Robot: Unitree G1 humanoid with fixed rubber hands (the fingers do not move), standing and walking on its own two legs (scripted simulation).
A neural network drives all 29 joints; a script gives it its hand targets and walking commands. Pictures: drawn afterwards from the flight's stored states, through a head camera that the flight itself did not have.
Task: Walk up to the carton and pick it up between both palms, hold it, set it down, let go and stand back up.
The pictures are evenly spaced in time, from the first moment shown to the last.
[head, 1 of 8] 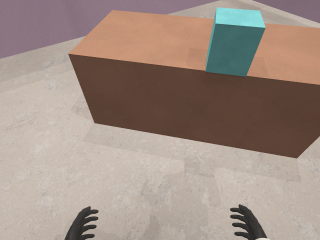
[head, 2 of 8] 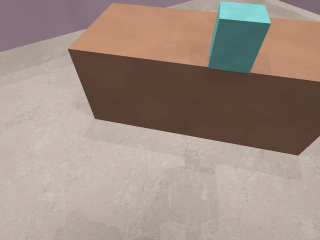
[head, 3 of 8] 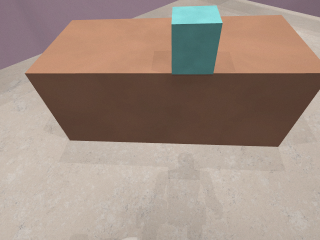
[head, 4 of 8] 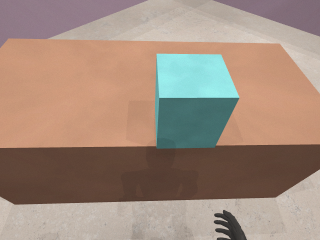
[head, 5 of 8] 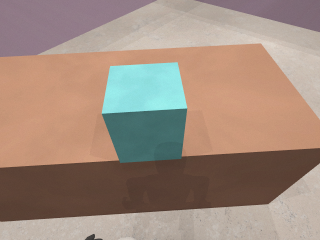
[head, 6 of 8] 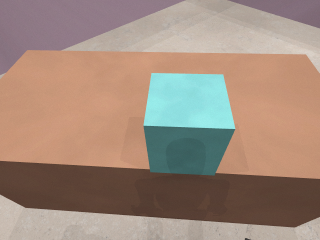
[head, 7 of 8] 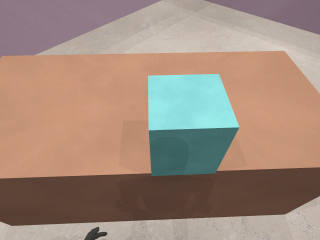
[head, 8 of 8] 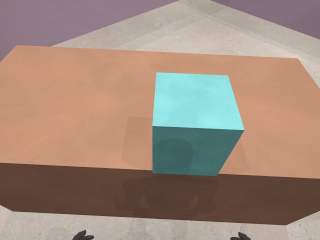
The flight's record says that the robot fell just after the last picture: no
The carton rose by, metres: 0.00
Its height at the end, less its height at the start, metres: +0.00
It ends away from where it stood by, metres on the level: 0.00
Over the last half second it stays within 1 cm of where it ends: yes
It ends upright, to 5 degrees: yes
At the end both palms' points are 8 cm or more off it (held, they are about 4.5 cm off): yes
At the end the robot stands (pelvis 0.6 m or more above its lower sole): yes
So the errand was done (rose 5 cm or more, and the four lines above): no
